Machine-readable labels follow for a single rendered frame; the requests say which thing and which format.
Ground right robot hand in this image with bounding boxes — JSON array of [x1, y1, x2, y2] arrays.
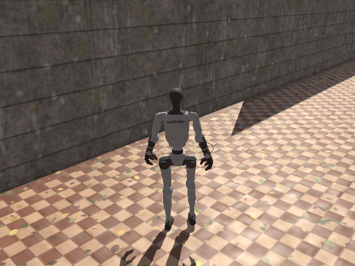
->
[[200, 156, 213, 171]]

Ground robot right upper arm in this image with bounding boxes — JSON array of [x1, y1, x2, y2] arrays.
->
[[188, 112, 203, 143]]

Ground robot left forearm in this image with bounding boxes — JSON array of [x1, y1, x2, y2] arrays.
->
[[145, 134, 156, 155]]

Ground left robot shin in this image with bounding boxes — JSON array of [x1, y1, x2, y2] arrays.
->
[[163, 186, 172, 223]]

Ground right robot foot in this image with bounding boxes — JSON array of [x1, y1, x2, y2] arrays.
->
[[188, 212, 196, 226]]

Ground left robot hand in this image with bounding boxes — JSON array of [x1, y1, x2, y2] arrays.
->
[[144, 154, 157, 165]]

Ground robot right forearm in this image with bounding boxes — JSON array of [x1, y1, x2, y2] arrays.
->
[[199, 134, 211, 158]]

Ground robot left upper arm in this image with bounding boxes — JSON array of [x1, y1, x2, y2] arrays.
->
[[150, 112, 165, 142]]

